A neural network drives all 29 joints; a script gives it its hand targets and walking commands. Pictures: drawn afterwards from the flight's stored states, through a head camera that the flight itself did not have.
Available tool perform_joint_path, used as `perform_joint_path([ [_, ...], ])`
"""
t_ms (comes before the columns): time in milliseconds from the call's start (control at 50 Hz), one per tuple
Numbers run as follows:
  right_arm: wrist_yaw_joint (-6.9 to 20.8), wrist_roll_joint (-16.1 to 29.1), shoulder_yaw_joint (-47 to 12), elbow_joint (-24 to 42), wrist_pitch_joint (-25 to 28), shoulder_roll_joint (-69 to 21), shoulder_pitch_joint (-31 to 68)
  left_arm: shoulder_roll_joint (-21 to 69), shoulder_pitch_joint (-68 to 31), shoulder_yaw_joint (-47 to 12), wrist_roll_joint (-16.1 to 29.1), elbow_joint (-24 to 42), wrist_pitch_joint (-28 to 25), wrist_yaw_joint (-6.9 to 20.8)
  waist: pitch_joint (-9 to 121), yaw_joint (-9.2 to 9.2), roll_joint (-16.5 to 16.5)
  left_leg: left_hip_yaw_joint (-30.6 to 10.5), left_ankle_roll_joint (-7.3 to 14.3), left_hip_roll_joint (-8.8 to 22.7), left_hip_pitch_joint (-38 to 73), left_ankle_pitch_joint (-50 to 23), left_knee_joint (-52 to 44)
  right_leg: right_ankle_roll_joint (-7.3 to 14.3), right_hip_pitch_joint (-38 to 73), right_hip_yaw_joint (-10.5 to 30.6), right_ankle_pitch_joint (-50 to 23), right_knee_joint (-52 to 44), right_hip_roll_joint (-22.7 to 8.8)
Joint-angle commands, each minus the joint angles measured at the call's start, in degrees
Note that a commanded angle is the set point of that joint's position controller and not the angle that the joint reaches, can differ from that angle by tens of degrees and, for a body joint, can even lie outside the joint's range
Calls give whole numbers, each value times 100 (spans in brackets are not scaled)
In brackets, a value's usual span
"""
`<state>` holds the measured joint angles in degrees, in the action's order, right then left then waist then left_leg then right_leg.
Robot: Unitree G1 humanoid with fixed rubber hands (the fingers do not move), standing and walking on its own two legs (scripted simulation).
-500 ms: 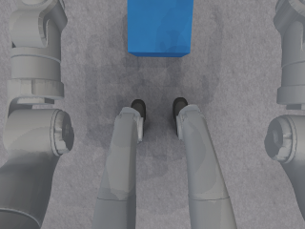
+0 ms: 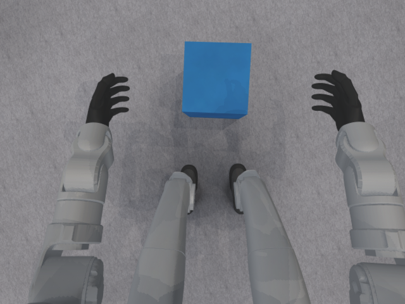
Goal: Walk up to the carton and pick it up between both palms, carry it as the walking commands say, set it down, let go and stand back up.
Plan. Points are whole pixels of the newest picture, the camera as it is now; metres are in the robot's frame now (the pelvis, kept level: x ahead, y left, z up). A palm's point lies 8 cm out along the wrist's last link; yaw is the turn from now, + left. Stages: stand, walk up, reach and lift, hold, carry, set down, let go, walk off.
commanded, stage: let go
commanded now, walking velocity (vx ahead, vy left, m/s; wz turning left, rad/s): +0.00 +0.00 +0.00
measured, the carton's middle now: (215, 85) +0.52 -0.01 -0.57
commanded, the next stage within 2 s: stand in 0.96 s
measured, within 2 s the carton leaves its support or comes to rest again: neither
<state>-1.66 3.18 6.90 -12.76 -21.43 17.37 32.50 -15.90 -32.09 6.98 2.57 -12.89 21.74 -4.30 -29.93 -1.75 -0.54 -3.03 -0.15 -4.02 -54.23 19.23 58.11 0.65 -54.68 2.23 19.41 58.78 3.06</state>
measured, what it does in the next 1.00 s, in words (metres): rises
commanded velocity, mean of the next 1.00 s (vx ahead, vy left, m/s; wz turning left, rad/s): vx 0.00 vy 0.00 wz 0.00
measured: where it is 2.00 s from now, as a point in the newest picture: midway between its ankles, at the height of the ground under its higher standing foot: (213, 197)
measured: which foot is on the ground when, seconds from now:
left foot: down 0.00-1.00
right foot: down 0.00-1.00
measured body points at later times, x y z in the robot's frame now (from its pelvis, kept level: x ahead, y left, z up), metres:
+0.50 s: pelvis +0.06 +0.00 +0.07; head +0.09 -0.01 +0.52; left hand +0.26 +0.23 -0.01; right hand +0.24 -0.23 -0.01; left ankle +0.08 +0.11 -0.66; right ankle +0.08 -0.10 -0.66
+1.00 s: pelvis +0.10 -0.01 +0.07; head +0.10 -0.01 +0.52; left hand +0.27 +0.22 -0.01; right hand +0.26 -0.24 -0.01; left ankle +0.09 +0.11 -0.66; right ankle +0.09 -0.10 -0.66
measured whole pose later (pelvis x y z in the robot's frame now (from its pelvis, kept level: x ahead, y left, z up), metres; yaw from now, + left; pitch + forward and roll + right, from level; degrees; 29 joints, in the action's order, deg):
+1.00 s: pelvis +0.10 -0.01 +0.07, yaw -1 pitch -8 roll +0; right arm 2.4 -1.4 1.8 -26.0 -9.6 11.2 -12.4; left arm -10.4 12.2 2.6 -2.4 -25.9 7.9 3.1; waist -8.5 0.5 0.3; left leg -4.0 0.1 -2.0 -2.9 17.7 28.3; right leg 2.0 -3.4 3.1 17.7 29.0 3.4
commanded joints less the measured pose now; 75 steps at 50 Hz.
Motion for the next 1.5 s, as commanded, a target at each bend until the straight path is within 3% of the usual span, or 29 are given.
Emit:
perform_joint_path([
  [0,149,-69,172,1149,576,514,-661,-502,375,191,-221,1245,-611,132,10322,-42,31,95,12,-21,3448,-2268,-833,-166,4352,51,-2896,-954,-51],
  [40,238,-183,204,760,811,340,-1252,-256,1047,201,-313,779,-807,188,9366,-55,122,47,42,40,3566,-2180,-1078,-172,4055,41,-2619,-1203,-59],
  [60,269,-224,201,697,925,300,-1439,-280,1255,227,-394,719,-921,209,9018,21,107,37,49,64,3588,-2150,-1193,-177,3963,40,-2536,-1314,-69],
  [140,329,-374,272,450,1430,203,-1940,-181,1742,148,-529,537,-1433,258,7780,20,63,14,22,115,3587,-2033,-1541,-176,3772,28,-2265,-1568,-61],
  [180,369,-486,274,96,1618,170,-2146,-56,1934,116,-607,245,-1614,364,6643,-74,4,23,59,169,3421,-1499,-1841,-178,3604,41,-1716,-1845,-146],
  [280,491,-571,24,-408,1702,-52,-2818,-72,2682,122,-716,-433,-1699,548,4326,127,-15,173,99,297,3533,394,-2691,-140,3650,-96,329,-2648,-270],
  [320,539,-535,-50,-596,1670,-80,-3122,-94,2961,114,-730,-570,-1675,574,3766,198,-150,195,42,319,3681,618,-2997,-128,3766,-142,531,-2888,-244],
  [520,492,-622,-256,16,1680,36,-3942,-31,3690,-235,-473,-227,-1727,828,2496,40,130,287,64,340,4511,-223,-3677,-152,4963,-122,-370,-3620,-193],
  [640,556,-625,-200,167,1539,72,-3803,-111,3633,-137,-441,-72,-1657,833,2433,219,230,192,40,408,4763,-287,-3701,-159,5180,-134,-375,-3594,-159],
  [720,523,-696,-67,213,1464,97,-3892,-122,3762,-90,-433,-120,-1588,843,2404,118,381,246,29,338,4937,-705,-3574,-167,5072,-59,-685,-3645,-191],
  [940,351,-460,-302,-256,1234,80,-4100,-286,4036,-21,-567,-198,-1574,701,2884,297,-59,111,-31,187,5147,-1941,-3419,-245,5228,25,-2396,-3521,-126],
  [960,182,-276,-46,-1260,1630,662,-4297,-783,4503,7,-322,-1354,-1781,467,4399,248,-89,-56,-32,576,4823,-3006,-2906,-145,5250,273,-3467,-3042,-522],
  [1000,104,-326,-16,-1465,1892,814,-4317,-975,4445,-53,-392,-1603,-1964,368,4594,213,-33,-190,39,606,4812,-3152,-2807,-55,5397,515,-3662,-3044,-672],
  [1020,105,-330,-27,-1567,1976,821,-4402,-977,4394,-76,-411,-1655,-2014,338,4451,174,0,-165,79,671,4804,-3209,-2800,9,5275,446,-3769,-2968,-694],
  [1120,85,-455,-38,-1943,2198,700,-4434,-951,4444,-98,-472,-2042,-2226,314,4005,143,-4,-224,77,676,4586,-3114,-2817,17,4740,448,-3591,-3125,-679],
  [1160,65,-464,-41,-2026,2257,716,-4386,-957,4370,-93,-465,-2157,-2303,294,3657,149,222,-289,98,706,4401,-3016,-2938,3,4581,481,-3541,-3164,-680],
  [1280,17,-527,-1,-2211,2414,844,-4431,-1074,4536,-18,-473,-2420,-2435,282,2844,157,-54,-496,227,742,4075,-2749,-3242,115,4300,674,-3195,-3344,-681],
  [1360,25,-532,-1,-2353,2460,951,-4446,-1174,4581,13,-487,-2539,-2476,302,2573,188,89,-610,230,751,3943,-2068,-3472,171,4210,762,-2527,-3528,-636],
  [1480,33,-506,-62,-2593,2514,1039,-4408,-1235,4579,-3,-474,-2726,-2533,335,2492,209,-134,-673,242,773,3861,-1333,-3745,210,4169,891,-1576,-3776,-617],
])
